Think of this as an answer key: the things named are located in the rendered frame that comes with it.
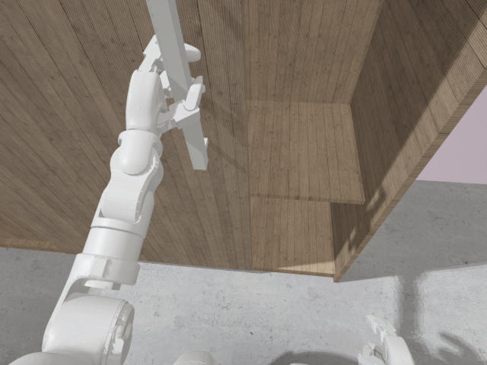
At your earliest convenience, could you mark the left robot forearm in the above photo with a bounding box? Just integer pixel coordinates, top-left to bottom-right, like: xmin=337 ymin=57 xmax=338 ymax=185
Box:
xmin=42 ymin=129 xmax=164 ymax=352

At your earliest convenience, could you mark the left robot upper arm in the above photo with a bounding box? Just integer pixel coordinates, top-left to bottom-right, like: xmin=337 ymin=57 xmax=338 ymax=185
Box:
xmin=9 ymin=292 xmax=135 ymax=365

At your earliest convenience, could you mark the right robot hand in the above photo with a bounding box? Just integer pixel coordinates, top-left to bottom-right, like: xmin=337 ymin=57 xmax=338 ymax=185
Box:
xmin=358 ymin=315 xmax=415 ymax=365

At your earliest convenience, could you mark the wardrobe door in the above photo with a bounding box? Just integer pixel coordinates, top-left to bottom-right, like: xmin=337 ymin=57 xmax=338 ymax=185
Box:
xmin=0 ymin=206 xmax=49 ymax=242
xmin=0 ymin=0 xmax=253 ymax=271

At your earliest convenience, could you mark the handle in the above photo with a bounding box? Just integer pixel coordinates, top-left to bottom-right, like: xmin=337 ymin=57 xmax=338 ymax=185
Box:
xmin=146 ymin=0 xmax=208 ymax=170

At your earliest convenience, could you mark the left robot hand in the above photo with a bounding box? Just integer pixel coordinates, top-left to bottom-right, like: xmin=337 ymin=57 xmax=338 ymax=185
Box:
xmin=126 ymin=35 xmax=205 ymax=139

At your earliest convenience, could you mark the robot left thigh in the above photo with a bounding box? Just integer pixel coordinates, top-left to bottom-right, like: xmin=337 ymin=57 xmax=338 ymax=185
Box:
xmin=173 ymin=350 xmax=219 ymax=365

